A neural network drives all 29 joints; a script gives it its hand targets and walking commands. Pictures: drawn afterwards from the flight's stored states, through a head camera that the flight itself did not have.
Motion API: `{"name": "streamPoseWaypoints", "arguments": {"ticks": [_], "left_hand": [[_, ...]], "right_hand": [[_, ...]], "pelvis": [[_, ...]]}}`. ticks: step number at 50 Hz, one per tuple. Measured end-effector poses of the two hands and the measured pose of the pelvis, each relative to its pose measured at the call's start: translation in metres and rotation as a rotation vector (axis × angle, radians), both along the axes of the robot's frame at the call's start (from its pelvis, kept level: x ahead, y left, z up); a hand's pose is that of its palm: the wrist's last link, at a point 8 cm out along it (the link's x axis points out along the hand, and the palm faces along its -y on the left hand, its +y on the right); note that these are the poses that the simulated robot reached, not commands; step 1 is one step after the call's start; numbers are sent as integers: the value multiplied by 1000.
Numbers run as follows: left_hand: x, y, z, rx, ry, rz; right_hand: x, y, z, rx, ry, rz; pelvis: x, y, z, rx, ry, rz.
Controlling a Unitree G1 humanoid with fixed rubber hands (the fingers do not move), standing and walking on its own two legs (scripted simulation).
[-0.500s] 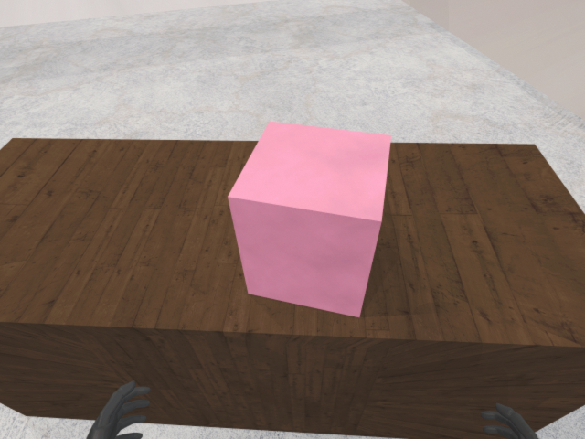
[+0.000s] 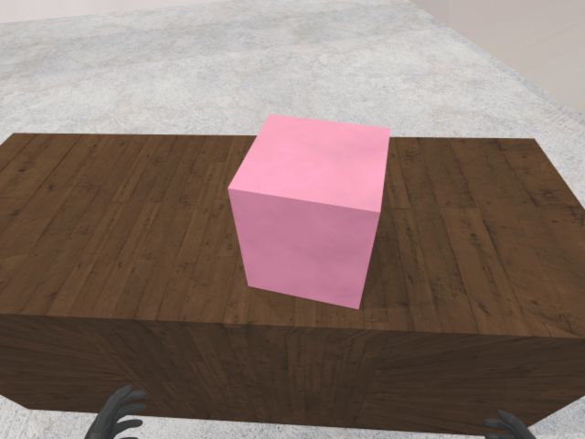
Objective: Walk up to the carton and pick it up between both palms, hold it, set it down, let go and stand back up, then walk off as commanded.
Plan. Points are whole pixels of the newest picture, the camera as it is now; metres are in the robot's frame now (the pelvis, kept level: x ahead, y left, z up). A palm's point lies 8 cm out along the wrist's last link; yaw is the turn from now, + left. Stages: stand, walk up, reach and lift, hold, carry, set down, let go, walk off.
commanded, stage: walk off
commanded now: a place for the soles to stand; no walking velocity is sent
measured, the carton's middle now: (314, 212) +0.49 -0.03 +0.02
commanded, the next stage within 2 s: none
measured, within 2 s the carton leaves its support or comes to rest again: neither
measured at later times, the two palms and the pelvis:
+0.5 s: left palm out of the picture +0.02 +0.26 -0.08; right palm out of the picture -0.03 -0.34 -0.13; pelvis -0.12 -0.03 -0.02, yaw +1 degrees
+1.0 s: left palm out of the picture -0.17 +0.24 -0.11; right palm out of the picture -0.19 -0.35 -0.13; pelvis -0.30 -0.05 -0.03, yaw -1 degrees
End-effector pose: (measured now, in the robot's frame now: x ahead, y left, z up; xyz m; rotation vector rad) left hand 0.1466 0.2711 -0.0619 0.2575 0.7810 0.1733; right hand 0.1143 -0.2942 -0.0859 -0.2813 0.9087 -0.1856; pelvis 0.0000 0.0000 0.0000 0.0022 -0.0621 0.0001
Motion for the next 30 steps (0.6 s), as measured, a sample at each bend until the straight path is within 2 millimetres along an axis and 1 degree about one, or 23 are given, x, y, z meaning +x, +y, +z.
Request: {"name": "streamPoseWaypoints", "arguments": {"ticks": [3, 6, 10, 12, 16, 19, 23, 27, 30], "left_hand": [[-15, 6, -6, 18, 34, 7], [-31, 10, -9, 42, 68, 26], [-55, 1, -12, 73, 108, 42], [-70, -5, -15, 86, 134, 42], [-94, -10, -12, 104, 152, 48], [-106, -11, -12, 108, 141, 49], [-120, -9, -17, 97, 116, 53], [-140, -3, -29, 72, 87, 57], [-160, 6, -43, 50, 82, 61]], "right_hand": [[-13, -1, -7, 0, 29, -2], [-29, -9, -13, 1, 58, -6], [-44, -25, -26, 16, 79, -9], [-50, -32, -34, 23, 87, -10], [-72, -40, -38, 28, 119, -14], [-93, -44, -41, 21, 141, -18], [-128, -44, -44, 3, 181, -16], [-165, -40, -46, -24, 214, -9], [-199, -34, -50, -48, 238, -17]], "pelvis": [[-10, -1, -4, 3, -20, 0], [-20, -8, -7, 15, -38, 3], [-33, -24, -13, 37, -30, -3], [-44, -31, -17, 33, -44, -8], [-63, -37, -15, 41, -69, -8], [-78, -38, -16, 41, -73, -5], [-102, -36, -21, 29, -65, 8], [-132, -28, -28, 6, -56, 26], [-158, -19, -37, -12, -52, 32]]}}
